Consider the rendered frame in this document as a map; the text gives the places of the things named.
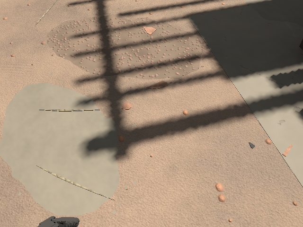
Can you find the left robot hand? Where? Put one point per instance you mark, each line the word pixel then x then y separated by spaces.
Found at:
pixel 60 222

